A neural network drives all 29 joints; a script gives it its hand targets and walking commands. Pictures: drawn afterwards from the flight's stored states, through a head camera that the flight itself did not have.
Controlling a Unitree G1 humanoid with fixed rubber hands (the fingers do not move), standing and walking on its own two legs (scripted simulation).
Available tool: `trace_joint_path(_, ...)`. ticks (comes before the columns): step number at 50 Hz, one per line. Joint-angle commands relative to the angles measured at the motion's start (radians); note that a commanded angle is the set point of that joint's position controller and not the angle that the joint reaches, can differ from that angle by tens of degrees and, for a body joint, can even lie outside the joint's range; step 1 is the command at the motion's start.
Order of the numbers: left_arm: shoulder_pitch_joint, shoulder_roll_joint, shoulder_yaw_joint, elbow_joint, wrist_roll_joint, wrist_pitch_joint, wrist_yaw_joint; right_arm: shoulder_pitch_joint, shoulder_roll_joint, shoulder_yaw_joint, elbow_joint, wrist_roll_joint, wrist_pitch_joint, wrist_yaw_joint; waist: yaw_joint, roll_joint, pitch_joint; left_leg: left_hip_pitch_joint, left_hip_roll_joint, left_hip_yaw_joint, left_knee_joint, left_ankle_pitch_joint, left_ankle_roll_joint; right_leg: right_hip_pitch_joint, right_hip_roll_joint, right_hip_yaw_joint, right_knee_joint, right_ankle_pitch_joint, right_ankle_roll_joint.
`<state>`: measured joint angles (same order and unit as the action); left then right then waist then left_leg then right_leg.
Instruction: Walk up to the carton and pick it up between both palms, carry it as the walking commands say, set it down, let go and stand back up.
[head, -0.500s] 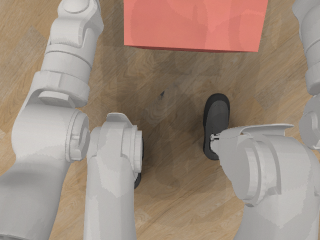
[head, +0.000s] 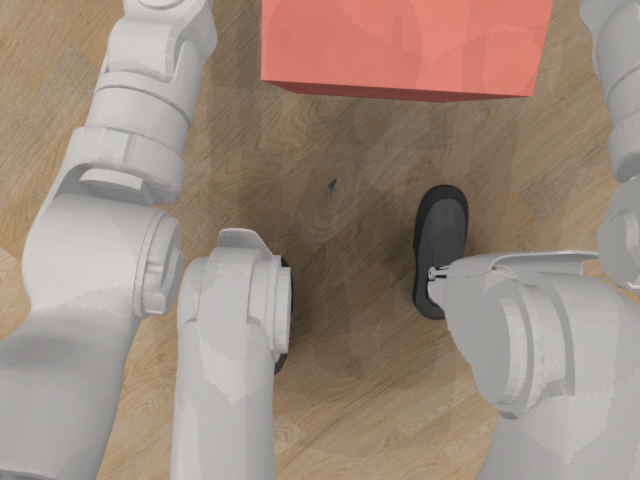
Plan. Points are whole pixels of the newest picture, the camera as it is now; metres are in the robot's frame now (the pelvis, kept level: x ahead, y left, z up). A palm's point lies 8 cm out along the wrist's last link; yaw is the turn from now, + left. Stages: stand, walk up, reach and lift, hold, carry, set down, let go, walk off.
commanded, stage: reach and lift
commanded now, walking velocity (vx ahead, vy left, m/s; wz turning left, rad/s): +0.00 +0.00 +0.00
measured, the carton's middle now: out of the picture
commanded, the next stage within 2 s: none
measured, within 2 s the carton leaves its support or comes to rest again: leaves its support in 1.08 s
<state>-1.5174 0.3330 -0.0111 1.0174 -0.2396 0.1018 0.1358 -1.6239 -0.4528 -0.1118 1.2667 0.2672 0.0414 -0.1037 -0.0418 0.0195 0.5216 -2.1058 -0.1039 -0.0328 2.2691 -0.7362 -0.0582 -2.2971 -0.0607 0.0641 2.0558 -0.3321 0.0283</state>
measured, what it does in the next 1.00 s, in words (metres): stands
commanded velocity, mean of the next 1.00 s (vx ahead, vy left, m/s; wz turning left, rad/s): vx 0.00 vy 0.00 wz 0.00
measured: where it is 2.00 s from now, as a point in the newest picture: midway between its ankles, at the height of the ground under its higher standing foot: (349, 304)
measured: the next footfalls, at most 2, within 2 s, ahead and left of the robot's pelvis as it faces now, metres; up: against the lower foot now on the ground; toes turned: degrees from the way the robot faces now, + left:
none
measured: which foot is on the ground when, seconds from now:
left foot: down 0.00-1.00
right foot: down 0.00-1.00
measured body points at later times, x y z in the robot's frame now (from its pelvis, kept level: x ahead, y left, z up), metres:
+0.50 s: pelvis +0.00 +0.00 +0.00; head +0.39 -0.02 +0.22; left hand +0.57 +0.09 -0.19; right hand +0.57 -0.21 -0.19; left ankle +0.08 +0.12 -0.34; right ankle +0.18 -0.14 -0.34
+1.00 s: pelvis +0.00 +0.00 -0.02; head +0.38 -0.01 +0.21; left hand +0.57 +0.09 -0.19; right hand +0.58 -0.21 -0.19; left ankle +0.08 +0.12 -0.34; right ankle +0.18 -0.14 -0.34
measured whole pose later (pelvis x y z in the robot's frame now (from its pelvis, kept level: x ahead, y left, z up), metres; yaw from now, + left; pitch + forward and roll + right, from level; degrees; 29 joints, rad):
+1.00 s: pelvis +0.00 +0.00 -0.02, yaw +0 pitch +31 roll +0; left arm -1.51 0.22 0.11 0.92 -0.07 0.24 0.09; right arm -1.65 -0.42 -0.13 1.24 0.23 0.15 -0.11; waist -0.03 -0.01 0.52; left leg -2.12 -0.11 -0.05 2.33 -0.76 -0.07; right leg -2.32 -0.06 0.06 2.11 -0.34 0.02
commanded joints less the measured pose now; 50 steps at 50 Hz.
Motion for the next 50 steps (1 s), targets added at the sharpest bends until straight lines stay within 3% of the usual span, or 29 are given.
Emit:
trace_joint_path(1, -0.356, 0.096, 0.013, -0.139, 0.001, -0.039, 0.001, -0.249, -0.064, 0.002, -0.146, 0.007, -0.042, -0.004, -0.014, 0.037, -1.46, 0.246, 0.047, 0.076, -0.332, 0.33, -0.009, 1.01, 0.029, -0.091, 0.028, 0.295, -0.015)
trace_joint_path(2, -0.369, 0.094, 0.008, -0.148, -0.002, -0.041, 0.0, -0.264, -0.076, -0.004, -0.149, 0.002, -0.046, -0.005, -0.031, 0.034, -1.47, 0.251, 0.049, 0.071, -0.334, 0.334, -0.008, 1.01, 0.032, -0.099, 0.03, 0.293, -0.014)
trace_joint_path(6, -0.392, 0.066, 0.004, -0.154, 0.006, -0.045, 0.006, -0.282, -0.038, 0.015, -0.162, 0.006, -0.049, -0.01, -0.023, 0.035, -1.479, 0.24, 0.048, 0.077, -0.332, 0.331, -0.011, 1.042, 0.037, -0.092, 0.022, 0.302, -0.02)
trace_joint_path(7, -0.389, 0.072, 0.012, -0.163, 0.015, -0.05, 0.008, -0.29, -0.031, 0.018, -0.156, 0.003, -0.049, -0.013, -0.009, 0.044, -1.482, 0.24, 0.043, 0.082, -0.34, 0.345, -0.012, 1.049, 0.041, -0.092, 0.018, 0.315, -0.018)
trace_joint_path(11, -0.429, 0.064, 0.007, -0.202, 0.021, -0.054, 0.012, -0.28, -0.019, 0.001, -0.137, -0.015, -0.051, -0.023, -0.03, 0.049, -1.505, 0.26, 0.039, 0.08, -0.329, 0.336, -0.01, 1.053, 0.052, -0.089, 0.022, 0.308, -0.021)
trace_joint_path(17, -0.413, -0.039, -0.01, -0.156, 0.033, -0.054, 0.003, -0.319, 0.08, 0.067, -0.14, 0.005, -0.056, -0.019, -0.005, 0.04, -1.47, 0.252, 0.031, 0.078, -0.332, 0.335, -0.004, 1.067, 0.058, -0.08, 0.017, 0.306, -0.02)
trace_joint_path(20, -0.467, -0.141, -0.035, -0.201, 0.025, -0.06, -0.016, -0.368, 0.199, 0.092, -0.162, 0.014, -0.051, -0.001, -0.015, 0.04, -1.501, 0.279, 0.02, 0.082, -0.331, 0.354, 0.002, 1.067, 0.071, -0.089, 0.016, 0.32, -0.019)
trace_joint_path(22, -0.498, -0.256, -0.05, -0.181, 0.039, -0.05, -0.04, -0.38, 0.308, 0.118, -0.118, 0.006, -0.039, 0.026, -0.017, 0.048, -1.425, 0.254, 0.015, 0.082, -0.332, 0.33, -0.001, 1.029, 0.078, -0.086, 0.019, 0.291, -0.023)
trace_joint_path(25, -0.581, -0.492, -0.086, -0.204, 0.055, -0.036, -0.106, -0.462, 0.551, 0.159, -0.169, -0.002, -0.022, 0.089, -0.02, 0.036, -1.431, 0.27, -0.002, 0.082, -0.311, 0.348, 0.013, 1.007, 0.098, -0.1, 0.038, 0.291, -0.021)
trace_joint_path(27, -0.666, -0.706, -0.133, -0.24, 0.058, -0.022, -0.175, -0.481, 0.785, 0.178, -0.18, -0.018, 0.005, 0.147, -0.023, 0.036, -1.412, 0.246, -0.015, 0.091, -0.298, 0.345, 0.013, 0.99, 0.115, -0.107, 0.048, 0.286, -0.026)
trace_joint_path(29, -0.701, -0.784, -0.121, -0.271, 0.067, -0.014, -0.216, -0.468, 0.903, 0.164, -0.178, -0.03, 0.029, 0.189, -0.014, 0.025, -1.385, 0.226, -0.028, 0.095, -0.294, 0.333, 0.021, 0.967, 0.123, -0.116, 0.059, 0.265, -0.032)
trace_joint_path(36, -0.668, -0.935, -0.123, -0.297, 0.096, 0.03, -0.28, -0.462, 1.032, 0.163, -0.23, -0.015, 0.066, 0.256, 0.022, 0.08, -1.385, 0.225, -0.022, 0.11, -0.277, 0.345, 0.026, 0.893, 0.12, -0.125, 0.076, 0.252, -0.041)
trace_joint_path(38, -0.667, -0.956, -0.134, -0.319, 0.093, 0.043, -0.292, -0.46, 1.045, 0.154, -0.225, -0.016, 0.078, 0.263, -0.001, 0.067, -1.4, 0.235, -0.02, 0.101, -0.274, 0.338, 0.03, 0.887, 0.12, -0.132, 0.083, 0.239, -0.041)
trace_joint_path(39, -0.672, -0.968, -0.149, -0.325, 0.09, 0.049, -0.296, -0.463, 1.05, 0.151, -0.239, -0.012, 0.081, 0.266, -0.007, 0.086, -1.406, 0.257, -0.014, 0.1, -0.274, 0.345, 0.031, 0.864, 0.118, -0.131, 0.086, 0.238, -0.044)
trace_joint_path(42, -0.651, -1.008, -0.152, -0.33, 0.092, 0.063, -0.303, -0.504, 1.046, 0.15, -0.267, 0.007, 0.084, 0.275, 0.006, 0.119, -1.419, 0.287, -0.011, 0.1, -0.272, 0.343, 0.033, 0.831, 0.118, -0.131, 0.087, 0.214, -0.047)
trace_joint_path(43, -0.649, -1.014, -0.154, -0.333, 0.094, 0.062, -0.303, -0.483, 1.068, 0.151, -0.242, -0.001, 0.089, 0.281, 0.003, 0.101, -1.395, 0.258, -0.014, 0.099, -0.274, 0.351, 0.03, 0.828, 0.12, -0.131, 0.083, 0.225, -0.052)
trace_joint_path(46, -0.675, -1.037, -0.177, -0.367, 0.072, 0.063, -0.306, -0.482, 1.094, 0.157, -0.255, 0.004, 0.096, 0.284, -0.017, 0.081, -1.476, 0.291, -0.01, 0.092, -0.269, 0.381, 0.036, 0.861, 0.121, -0.136, 0.09, 0.25, -0.049)
trace_joint_path(47, -0.687, -1.044, -0.189, -0.397, 0.067, 0.063, -0.302, -0.519, 1.099, 0.166, -0.3, 0.017, 0.094, 0.281, -0.006, 0.096, -1.542, 0.323, -0.016, 0.101, -0.261, 0.407, 0.031, 0.892, 0.126, -0.133, 0.089, 0.271, -0.048)
trace_joint_path(50, -0.714, -1.069, -0.22, -0.453, 0.039, 0.068, -0.297, -0.529, 1.11, 0.184, -0.357, 0.022, 0.1, 0.27, -0.023, 0.093, -1.705, 0.385, -0.021, 0.107, -0.256, 0.464, 0.022, 1.006, 0.128, -0.132, 0.084, 0.342, -0.05)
